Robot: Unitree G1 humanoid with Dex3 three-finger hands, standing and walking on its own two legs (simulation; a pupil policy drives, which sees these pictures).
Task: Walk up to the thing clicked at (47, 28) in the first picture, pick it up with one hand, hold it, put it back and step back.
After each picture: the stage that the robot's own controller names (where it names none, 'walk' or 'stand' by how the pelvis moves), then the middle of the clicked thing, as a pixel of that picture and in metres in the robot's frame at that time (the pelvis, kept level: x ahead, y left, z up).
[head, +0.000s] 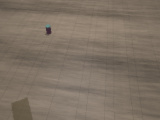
stand; (48, 29) +1.74 +0.48 -0.72
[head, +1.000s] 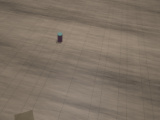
walk; (59, 37) +1.63 +0.23 -0.69
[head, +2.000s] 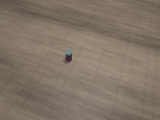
walk; (68, 56) +1.09 +0.15 -0.70
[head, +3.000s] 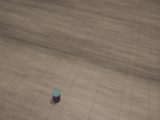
walk; (56, 96) +0.72 +0.19 -0.71
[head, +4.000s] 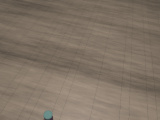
walk; (48, 117) +0.54 +0.20 -0.72
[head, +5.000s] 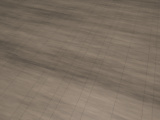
stand; out of the picture +0.47 +0.18 -0.72
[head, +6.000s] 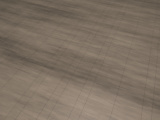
stand; out of the picture +0.43 +0.18 -0.71
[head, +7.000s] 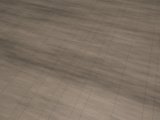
stand; out of the picture +0.42 +0.20 -0.72
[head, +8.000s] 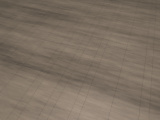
stand; out of the picture +0.41 +0.20 -0.73
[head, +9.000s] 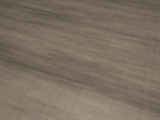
stand; out of the picture +0.40 +0.20 -0.73
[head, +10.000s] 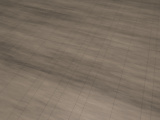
stand; out of the picture +0.40 +0.20 -0.73
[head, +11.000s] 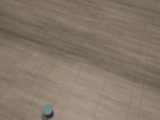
go down; (48, 111) +0.44 +0.19 -0.66
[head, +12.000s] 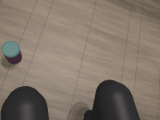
go down; (12, 53) +0.48 +0.24 -0.29
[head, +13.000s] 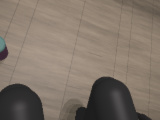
close in; out of the picture +0.48 +0.26 -0.27
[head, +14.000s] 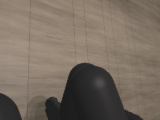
close; out of the picture +0.46 +0.30 -0.22
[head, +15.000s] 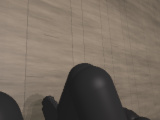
close; out of the picture +0.45 +0.29 -0.23
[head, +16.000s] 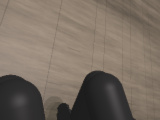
lift; out of the picture +0.40 +0.25 -0.19
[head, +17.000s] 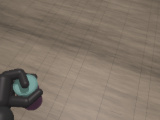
lift; (29, 93) +0.33 +0.18 +0.00
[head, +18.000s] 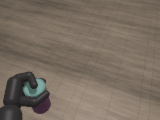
hold; (38, 96) +0.33 +0.16 +0.00
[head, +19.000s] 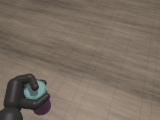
hold; (38, 98) +0.32 +0.17 +0.00
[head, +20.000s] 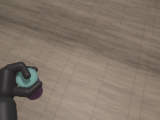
crouch; (30, 85) +0.37 +0.18 -0.06
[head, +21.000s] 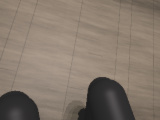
lower; out of the picture +0.50 +0.28 -0.10
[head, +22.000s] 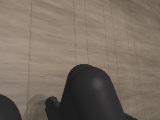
lower; out of the picture +0.44 +0.30 -0.23
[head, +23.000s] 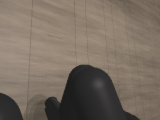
lower; out of the picture +0.43 +0.30 -0.23
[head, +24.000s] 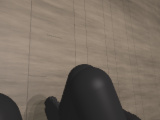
lower; out of the picture +0.43 +0.30 -0.23
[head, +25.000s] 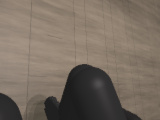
lower; out of the picture +0.44 +0.30 -0.23
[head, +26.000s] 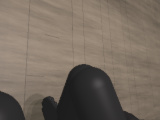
open; out of the picture +0.44 +0.28 -0.24
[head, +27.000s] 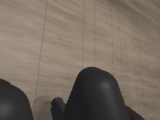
stand; out of the picture +0.43 +0.28 -0.24
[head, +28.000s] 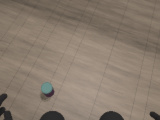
walk; (47, 89) +0.44 +0.19 -0.51
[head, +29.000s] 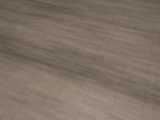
stand; out of the picture +0.39 +0.18 -0.66
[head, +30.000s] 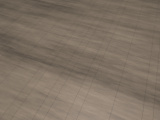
stand; out of the picture +0.39 +0.18 -0.67
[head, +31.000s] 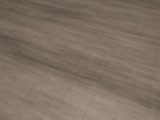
stand; out of the picture +0.40 +0.16 -0.72
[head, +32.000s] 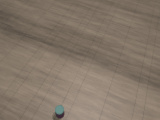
walk; (59, 112) +0.47 +0.12 -0.70
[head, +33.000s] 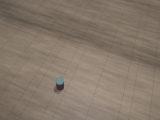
walk; (60, 84) +0.69 +0.16 -0.71
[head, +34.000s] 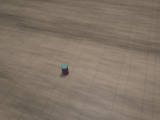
stand; (65, 69) +1.02 +0.26 -0.71
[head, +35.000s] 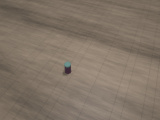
stand; (67, 67) +1.03 +0.18 -0.72
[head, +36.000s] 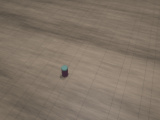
stand; (64, 71) +1.05 +0.19 -0.73
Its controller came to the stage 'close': yes
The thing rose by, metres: 0.70
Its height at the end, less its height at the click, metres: +0.00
